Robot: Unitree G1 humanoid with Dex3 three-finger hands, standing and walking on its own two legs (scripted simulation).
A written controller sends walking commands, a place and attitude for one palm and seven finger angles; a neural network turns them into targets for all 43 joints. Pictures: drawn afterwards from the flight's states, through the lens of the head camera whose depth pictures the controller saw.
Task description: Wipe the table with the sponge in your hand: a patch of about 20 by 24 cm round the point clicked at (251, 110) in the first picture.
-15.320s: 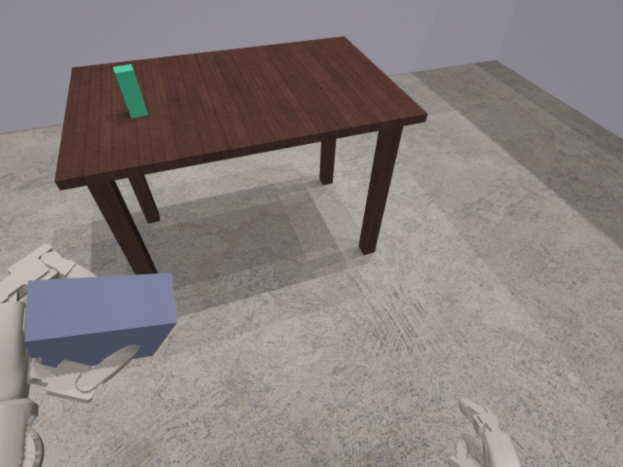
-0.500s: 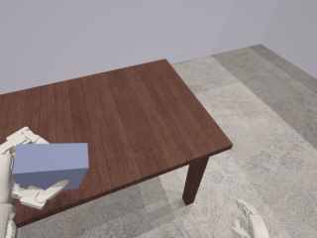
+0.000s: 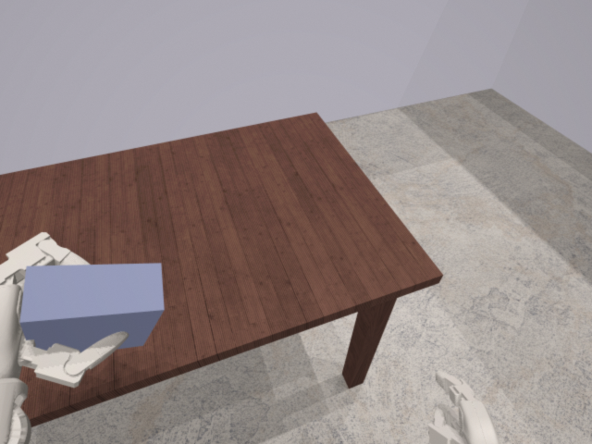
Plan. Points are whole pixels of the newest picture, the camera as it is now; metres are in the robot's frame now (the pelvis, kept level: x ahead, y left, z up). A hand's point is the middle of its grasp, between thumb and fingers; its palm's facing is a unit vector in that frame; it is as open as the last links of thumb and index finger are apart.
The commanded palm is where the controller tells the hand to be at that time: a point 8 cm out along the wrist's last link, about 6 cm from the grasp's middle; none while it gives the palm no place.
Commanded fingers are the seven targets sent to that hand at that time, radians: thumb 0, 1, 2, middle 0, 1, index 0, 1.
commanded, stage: shuffle to correct the standing spot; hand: left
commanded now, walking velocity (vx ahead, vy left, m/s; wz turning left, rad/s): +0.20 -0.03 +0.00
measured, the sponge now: (113, 311) +0.22 +0.21 +0.14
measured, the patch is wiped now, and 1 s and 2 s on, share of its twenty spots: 0.00 0.00 0.00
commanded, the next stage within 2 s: come to a stop and stand still in 0.78 s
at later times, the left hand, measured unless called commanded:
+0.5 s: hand (79, 299) +0.22 +0.24 +0.15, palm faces +0.35 -0.84 -0.42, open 9.4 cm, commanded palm +0.17 +0.28 +0.18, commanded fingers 0.00 0.10 1.30 -1.20 -1.60 -1.20 -1.60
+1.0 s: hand (51, 271) +0.24 +0.27 +0.18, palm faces +0.44 -0.78 -0.45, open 9.4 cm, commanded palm +0.16 +0.27 +0.18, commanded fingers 0.00 0.10 1.30 -1.20 -1.60 -1.20 -1.60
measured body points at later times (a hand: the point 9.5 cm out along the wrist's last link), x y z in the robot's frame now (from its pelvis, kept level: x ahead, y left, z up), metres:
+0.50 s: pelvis +0.01 +0.00 +0.00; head +0.02 +0.00 +0.45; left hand +0.20 +0.28 +0.18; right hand +0.18 -0.23 -0.09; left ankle +0.00 +0.12 -0.73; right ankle -0.01 -0.10 -0.73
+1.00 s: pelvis +0.00 -0.01 +0.00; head +0.02 +0.00 +0.45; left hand +0.21 +0.31 +0.20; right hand +0.18 -0.23 -0.09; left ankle +0.00 +0.11 -0.71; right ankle -0.01 -0.10 -0.73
